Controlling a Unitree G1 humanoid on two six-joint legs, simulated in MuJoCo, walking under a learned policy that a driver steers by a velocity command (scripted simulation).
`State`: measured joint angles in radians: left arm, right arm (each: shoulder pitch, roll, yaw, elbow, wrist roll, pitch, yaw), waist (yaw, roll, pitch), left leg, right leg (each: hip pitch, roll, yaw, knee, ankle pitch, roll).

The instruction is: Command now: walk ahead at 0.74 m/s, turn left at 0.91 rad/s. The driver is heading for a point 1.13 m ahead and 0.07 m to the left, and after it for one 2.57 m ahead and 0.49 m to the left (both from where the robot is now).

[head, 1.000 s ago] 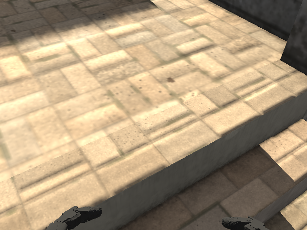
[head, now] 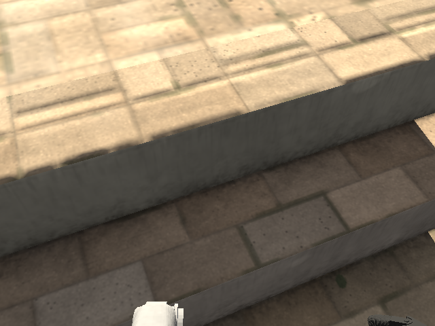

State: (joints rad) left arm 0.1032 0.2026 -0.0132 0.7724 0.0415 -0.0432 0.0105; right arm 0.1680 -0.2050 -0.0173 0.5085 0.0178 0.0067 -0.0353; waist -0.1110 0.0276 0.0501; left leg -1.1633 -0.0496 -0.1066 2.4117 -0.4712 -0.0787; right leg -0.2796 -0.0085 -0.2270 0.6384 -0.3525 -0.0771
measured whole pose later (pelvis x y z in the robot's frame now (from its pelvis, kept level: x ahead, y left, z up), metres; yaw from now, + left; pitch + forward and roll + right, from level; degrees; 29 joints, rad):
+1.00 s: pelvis +0.09 +0.24 +0.15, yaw +5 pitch +1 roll -4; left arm 0.14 0.31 0.04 0.57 0.00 -0.04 0.00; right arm 0.08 -0.29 -0.05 0.51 -0.04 -0.03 -0.05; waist 0.03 -0.02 -0.05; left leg -0.56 -0.05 -0.08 1.75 -0.40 0.04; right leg -0.59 0.20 -0.02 1.07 -0.51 -0.10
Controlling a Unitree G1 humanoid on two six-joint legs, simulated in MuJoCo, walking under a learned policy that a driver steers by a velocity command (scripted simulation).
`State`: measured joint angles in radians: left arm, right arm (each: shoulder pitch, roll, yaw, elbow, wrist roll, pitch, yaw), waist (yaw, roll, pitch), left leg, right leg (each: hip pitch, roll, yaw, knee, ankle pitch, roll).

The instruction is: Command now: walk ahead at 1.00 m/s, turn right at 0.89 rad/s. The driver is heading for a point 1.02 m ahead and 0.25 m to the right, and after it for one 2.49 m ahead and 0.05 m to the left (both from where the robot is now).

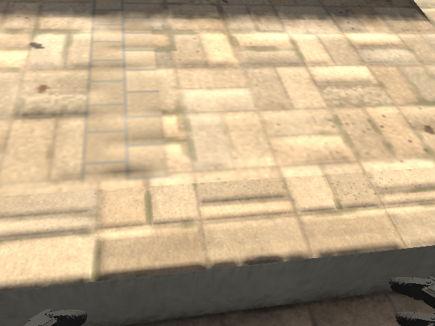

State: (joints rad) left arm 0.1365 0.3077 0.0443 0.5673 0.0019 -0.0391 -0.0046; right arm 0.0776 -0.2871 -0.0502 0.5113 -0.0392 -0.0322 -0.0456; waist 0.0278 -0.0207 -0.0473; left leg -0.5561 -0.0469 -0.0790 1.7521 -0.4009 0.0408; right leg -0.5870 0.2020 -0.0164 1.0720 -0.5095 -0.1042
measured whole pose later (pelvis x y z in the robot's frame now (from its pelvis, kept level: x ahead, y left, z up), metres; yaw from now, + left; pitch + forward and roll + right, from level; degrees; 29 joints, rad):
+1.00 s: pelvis +0.02 -0.12 +0.07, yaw -26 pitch -1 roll +0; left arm 0.02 0.19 0.03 0.54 0.01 -0.08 -0.05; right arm 0.37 -0.20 0.00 0.71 -0.01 -0.02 -0.02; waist -0.15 0.00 -0.02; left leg -0.36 0.01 0.11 0.95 -0.41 0.14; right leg -0.31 -0.04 -0.29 0.64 -0.30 -0.08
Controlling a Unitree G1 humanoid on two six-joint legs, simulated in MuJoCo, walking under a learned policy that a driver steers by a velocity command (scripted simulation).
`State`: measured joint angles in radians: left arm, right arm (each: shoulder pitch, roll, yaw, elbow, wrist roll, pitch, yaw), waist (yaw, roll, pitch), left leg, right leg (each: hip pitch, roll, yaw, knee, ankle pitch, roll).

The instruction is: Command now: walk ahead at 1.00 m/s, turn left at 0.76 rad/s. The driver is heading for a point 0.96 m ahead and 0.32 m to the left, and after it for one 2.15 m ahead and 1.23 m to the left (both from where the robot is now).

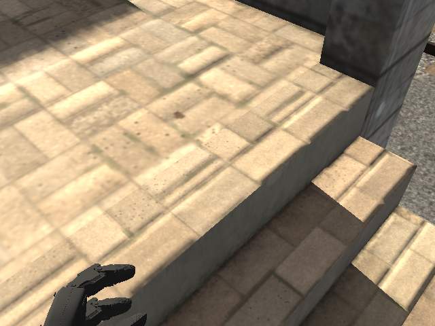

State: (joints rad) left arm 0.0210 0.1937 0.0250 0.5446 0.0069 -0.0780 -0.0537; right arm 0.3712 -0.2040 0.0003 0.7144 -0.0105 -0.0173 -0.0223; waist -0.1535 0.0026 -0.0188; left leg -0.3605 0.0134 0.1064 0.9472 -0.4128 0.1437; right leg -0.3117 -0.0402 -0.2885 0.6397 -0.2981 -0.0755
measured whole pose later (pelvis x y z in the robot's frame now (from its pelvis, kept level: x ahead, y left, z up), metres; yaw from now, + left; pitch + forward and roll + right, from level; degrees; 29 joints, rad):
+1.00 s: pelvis +0.08 -0.16 -0.11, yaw +39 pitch +2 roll +0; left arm 0.14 0.25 -0.03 0.56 0.08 -0.07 -0.01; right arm 0.16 -0.23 0.05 0.60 -0.04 -0.05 -0.03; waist 0.06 0.07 -0.13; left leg -0.83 -0.05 0.00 1.42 -0.54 0.07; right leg -0.50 -0.02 -0.04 1.14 0.01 -0.15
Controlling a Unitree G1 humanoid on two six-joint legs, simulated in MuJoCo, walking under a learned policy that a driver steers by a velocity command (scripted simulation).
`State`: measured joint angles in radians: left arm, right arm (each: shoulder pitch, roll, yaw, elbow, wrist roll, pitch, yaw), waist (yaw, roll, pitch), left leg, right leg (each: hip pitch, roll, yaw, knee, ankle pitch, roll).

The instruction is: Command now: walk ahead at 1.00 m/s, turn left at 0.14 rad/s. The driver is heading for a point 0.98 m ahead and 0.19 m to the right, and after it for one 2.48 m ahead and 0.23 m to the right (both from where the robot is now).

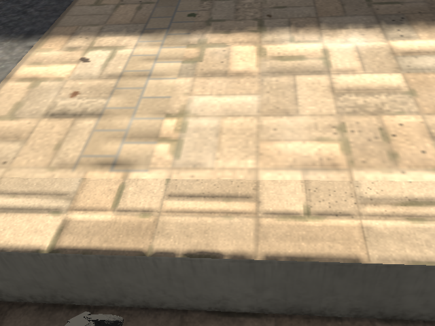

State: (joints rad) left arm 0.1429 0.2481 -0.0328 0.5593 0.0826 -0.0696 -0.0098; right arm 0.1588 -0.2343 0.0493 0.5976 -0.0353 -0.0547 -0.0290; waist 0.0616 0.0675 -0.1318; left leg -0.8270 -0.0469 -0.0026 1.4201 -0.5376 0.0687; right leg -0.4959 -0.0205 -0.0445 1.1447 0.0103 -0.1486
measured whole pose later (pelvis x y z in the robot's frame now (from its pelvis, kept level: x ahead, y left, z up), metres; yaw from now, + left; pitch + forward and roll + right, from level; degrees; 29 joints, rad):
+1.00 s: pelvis -0.02 +0.13 -0.06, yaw -4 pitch +1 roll +0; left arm 0.12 0.36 0.02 0.86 -0.03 0.03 -0.02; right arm 0.27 -0.19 0.08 0.62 -0.03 -0.04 -0.01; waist -0.22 -0.09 -0.06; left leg -0.94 -0.03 -0.01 1.60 -0.86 0.17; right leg -0.14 -0.28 -0.15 0.50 -0.06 -0.09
